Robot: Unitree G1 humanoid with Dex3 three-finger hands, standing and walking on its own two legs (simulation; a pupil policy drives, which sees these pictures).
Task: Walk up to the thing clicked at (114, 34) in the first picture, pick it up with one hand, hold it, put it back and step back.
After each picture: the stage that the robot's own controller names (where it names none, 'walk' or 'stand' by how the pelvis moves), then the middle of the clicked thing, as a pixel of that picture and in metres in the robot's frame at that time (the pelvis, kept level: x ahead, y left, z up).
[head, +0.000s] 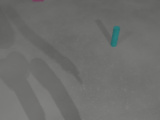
stand; (115, 36) +1.32 -0.34 -0.65
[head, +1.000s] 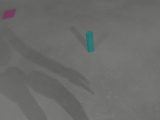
walk; (90, 42) +1.23 +0.04 -0.62
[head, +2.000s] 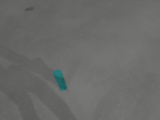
walk; (60, 80) +0.75 +0.29 -0.65
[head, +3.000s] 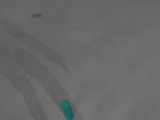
walk; (67, 110) +0.47 +0.21 -0.65
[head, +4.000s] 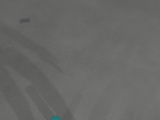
stand; out of the picture +0.37 +0.21 -0.64
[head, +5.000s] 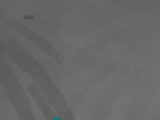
stand; out of the picture +0.35 +0.19 -0.65
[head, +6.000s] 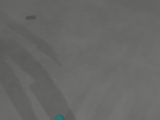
stand; out of the picture +0.37 +0.19 -0.65
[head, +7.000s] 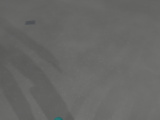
stand; out of the picture +0.38 +0.20 -0.66
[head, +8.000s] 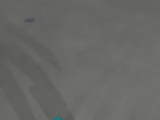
stand; out of the picture +0.37 +0.20 -0.66
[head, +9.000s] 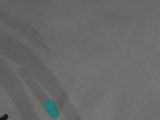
go down; (52, 110) +0.39 +0.20 -0.62
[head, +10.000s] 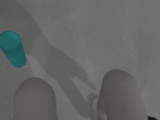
go down; (14, 52) +0.45 +0.23 -0.23
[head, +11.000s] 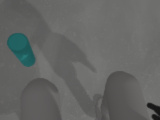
close in; (24, 52) +0.46 +0.22 -0.25
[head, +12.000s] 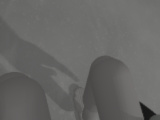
close in; out of the picture +0.44 +0.25 -0.16
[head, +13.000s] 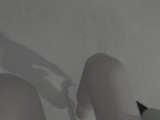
close; out of the picture +0.44 +0.26 -0.16
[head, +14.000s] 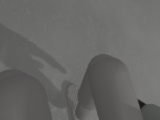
lift; out of the picture +0.41 +0.25 -0.17
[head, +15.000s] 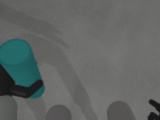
lift; (27, 75) +0.33 +0.18 +0.03
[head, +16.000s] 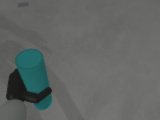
hold; (37, 84) +0.31 +0.17 +0.03
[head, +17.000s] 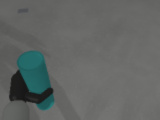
hold; (39, 84) +0.31 +0.17 +0.03
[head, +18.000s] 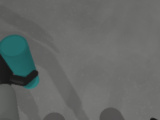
crouch; (23, 67) +0.38 +0.20 -0.02
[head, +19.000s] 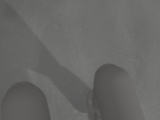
lower; out of the picture +0.51 +0.26 -0.05
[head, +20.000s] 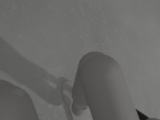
lower; out of the picture +0.48 +0.27 -0.17
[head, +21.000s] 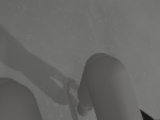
lower; out of the picture +0.44 +0.26 -0.17
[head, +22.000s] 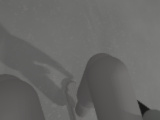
lower; out of the picture +0.44 +0.27 -0.17
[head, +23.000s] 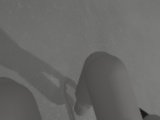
lower; out of the picture +0.46 +0.27 -0.17
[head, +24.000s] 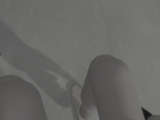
open; out of the picture +0.43 +0.24 -0.17
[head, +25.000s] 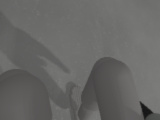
stand; out of the picture +0.42 +0.24 -0.18
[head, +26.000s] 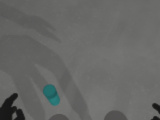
stand; (52, 96) +0.39 +0.19 -0.49
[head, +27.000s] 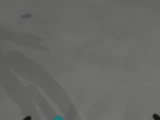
stand; out of the picture +0.36 +0.18 -0.60
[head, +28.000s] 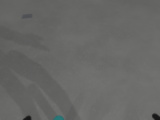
stand; out of the picture +0.36 +0.18 -0.60
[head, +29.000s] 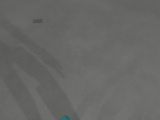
stand; out of the picture +0.39 +0.17 -0.65
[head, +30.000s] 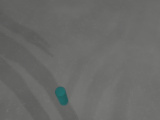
walk; (62, 96) +0.44 +0.16 -0.63
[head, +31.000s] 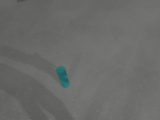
walk; (63, 77) +0.69 +0.25 -0.63
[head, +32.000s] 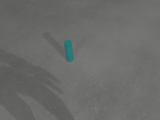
stand; (69, 51) +1.00 +0.20 -0.63
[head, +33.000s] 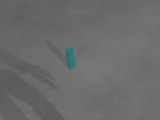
stand; (70, 59) +1.00 +0.17 -0.66
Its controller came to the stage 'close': yes
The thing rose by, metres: 0.68
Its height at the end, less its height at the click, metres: +0.00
